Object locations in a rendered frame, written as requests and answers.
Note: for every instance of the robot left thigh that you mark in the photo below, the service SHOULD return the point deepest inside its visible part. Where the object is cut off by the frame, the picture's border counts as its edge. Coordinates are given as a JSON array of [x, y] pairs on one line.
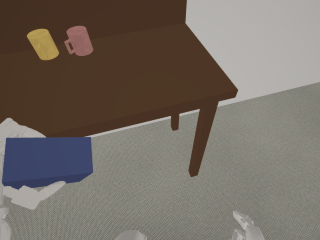
[[131, 235]]

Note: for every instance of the robot right hand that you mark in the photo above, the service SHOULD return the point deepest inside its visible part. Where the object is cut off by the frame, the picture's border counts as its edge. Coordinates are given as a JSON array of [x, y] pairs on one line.
[[251, 232]]

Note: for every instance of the sponge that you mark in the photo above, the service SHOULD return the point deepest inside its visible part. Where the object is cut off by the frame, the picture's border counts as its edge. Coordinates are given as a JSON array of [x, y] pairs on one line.
[[41, 161]]

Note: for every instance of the robot left forearm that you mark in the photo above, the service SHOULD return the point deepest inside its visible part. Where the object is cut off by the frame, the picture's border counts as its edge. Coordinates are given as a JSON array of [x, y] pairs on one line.
[[5, 227]]

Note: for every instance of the table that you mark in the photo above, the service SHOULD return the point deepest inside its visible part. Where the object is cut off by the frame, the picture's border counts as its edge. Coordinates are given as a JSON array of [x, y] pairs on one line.
[[146, 64]]

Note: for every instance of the robot left hand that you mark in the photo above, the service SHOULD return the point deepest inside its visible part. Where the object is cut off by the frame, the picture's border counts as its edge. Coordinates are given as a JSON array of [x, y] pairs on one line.
[[26, 197]]

